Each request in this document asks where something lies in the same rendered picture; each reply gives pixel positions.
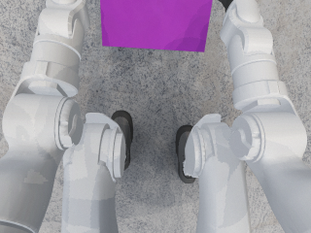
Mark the robot thigh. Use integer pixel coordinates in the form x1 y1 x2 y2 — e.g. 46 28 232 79
61 123 126 233
187 122 252 233

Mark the carton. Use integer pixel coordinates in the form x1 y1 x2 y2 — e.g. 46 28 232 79
100 0 213 52

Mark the right robot hand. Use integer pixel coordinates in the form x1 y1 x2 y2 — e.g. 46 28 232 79
218 0 233 13

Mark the robot left upper arm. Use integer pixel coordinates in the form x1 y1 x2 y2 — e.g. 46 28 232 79
0 93 84 233

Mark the robot right upper arm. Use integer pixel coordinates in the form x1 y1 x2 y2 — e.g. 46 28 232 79
228 111 311 233

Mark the right robot forearm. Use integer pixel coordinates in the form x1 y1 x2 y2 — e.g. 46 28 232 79
220 0 307 144

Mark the left robot thigh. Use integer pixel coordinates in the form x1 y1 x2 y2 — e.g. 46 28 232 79
61 123 126 233

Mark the right robot thigh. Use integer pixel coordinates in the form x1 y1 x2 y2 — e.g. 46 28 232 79
187 122 252 233

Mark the left robot forearm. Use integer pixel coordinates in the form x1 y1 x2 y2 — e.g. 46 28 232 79
2 0 91 141

